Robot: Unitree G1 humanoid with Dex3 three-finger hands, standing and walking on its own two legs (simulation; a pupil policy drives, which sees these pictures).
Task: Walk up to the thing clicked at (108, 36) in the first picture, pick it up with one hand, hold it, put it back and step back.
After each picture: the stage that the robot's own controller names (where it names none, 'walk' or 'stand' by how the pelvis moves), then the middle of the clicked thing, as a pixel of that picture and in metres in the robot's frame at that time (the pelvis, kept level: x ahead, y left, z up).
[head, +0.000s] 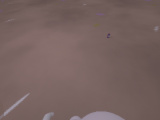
stand; (108, 35) +2.19 -0.48 -0.72
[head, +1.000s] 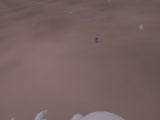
walk; (96, 40) +2.10 -0.02 -0.70
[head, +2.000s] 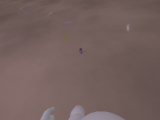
walk; (80, 50) +1.47 +0.32 -0.72
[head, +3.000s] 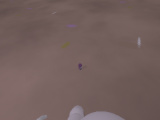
walk; (80, 66) +0.99 +0.26 -0.72
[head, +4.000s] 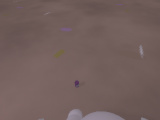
walk; (76, 84) +0.62 +0.20 -0.69
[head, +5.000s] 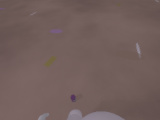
stand; (73, 98) +0.36 +0.23 -0.69
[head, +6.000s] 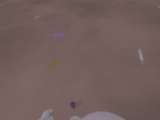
stand; (73, 105) +0.31 +0.22 -0.71
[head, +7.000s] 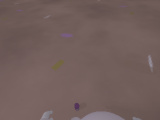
stand; (77, 106) +0.31 +0.17 -0.72
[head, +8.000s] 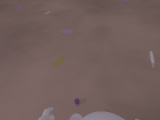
stand; (77, 102) +0.33 +0.17 -0.72
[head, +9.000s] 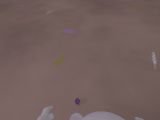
stand; (77, 101) +0.33 +0.17 -0.71
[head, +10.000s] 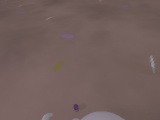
stand; (76, 107) +0.30 +0.19 -0.72
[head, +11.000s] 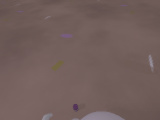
stand; (75, 107) +0.29 +0.19 -0.72
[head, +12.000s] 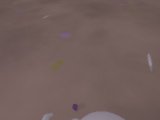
stand; (75, 107) +0.29 +0.19 -0.73
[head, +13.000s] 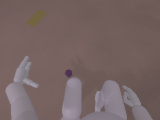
go down; (69, 73) +0.37 +0.20 -0.40
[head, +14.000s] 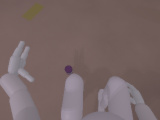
go down; (68, 70) +0.38 +0.20 -0.32
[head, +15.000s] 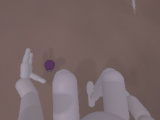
close in; (49, 66) +0.38 +0.22 -0.23
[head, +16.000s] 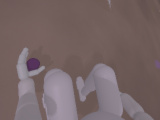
close; (33, 65) +0.38 +0.24 -0.22
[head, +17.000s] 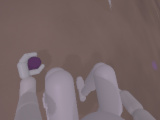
lift; (33, 64) +0.38 +0.23 -0.22
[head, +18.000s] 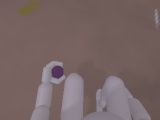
lift; (57, 73) +0.30 +0.24 -0.08
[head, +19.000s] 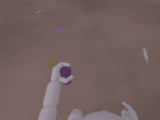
hold; (66, 75) +0.32 +0.18 +0.05
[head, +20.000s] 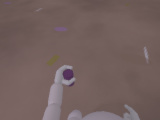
hold; (69, 78) +0.32 +0.17 +0.01
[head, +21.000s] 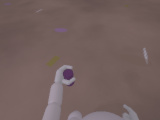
hold; (69, 77) +0.32 +0.17 +0.01
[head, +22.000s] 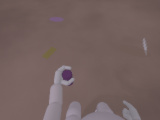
crouch; (68, 78) +0.33 +0.17 -0.04
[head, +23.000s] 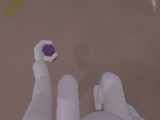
lower; (50, 53) +0.46 +0.24 -0.08
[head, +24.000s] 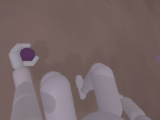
lower; (28, 57) +0.43 +0.25 -0.21
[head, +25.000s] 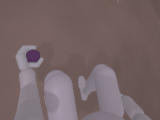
lower; (33, 58) +0.41 +0.25 -0.21
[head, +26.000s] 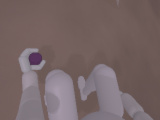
lower; (35, 60) +0.40 +0.24 -0.22
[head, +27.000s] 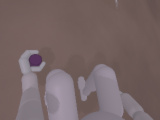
lower; (35, 62) +0.39 +0.24 -0.22
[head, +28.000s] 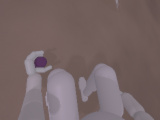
open; (39, 64) +0.38 +0.22 -0.23
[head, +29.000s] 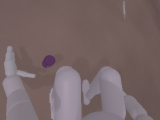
stand; (48, 62) +0.38 +0.21 -0.23
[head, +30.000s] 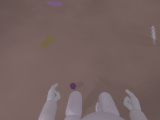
stand; (73, 86) +0.35 +0.18 -0.55
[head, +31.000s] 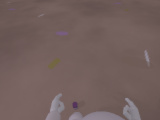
stand; (75, 105) +0.31 +0.17 -0.67
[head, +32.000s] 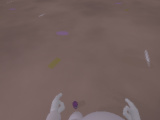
stand; (75, 105) +0.32 +0.17 -0.67
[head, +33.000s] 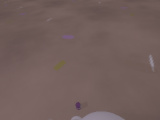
stand; (78, 106) +0.33 +0.17 -0.72
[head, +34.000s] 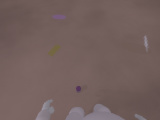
walk; (78, 89) +0.38 +0.12 -0.70
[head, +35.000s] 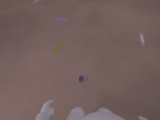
walk; (81, 79) +0.58 +0.12 -0.69
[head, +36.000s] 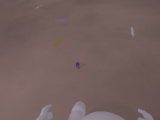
stand; (77, 65) +0.88 +0.26 -0.69
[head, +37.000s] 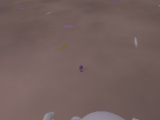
stand; (81, 68) +0.95 +0.19 -0.72
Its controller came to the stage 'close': yes
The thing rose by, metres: 0.72
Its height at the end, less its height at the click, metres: +0.00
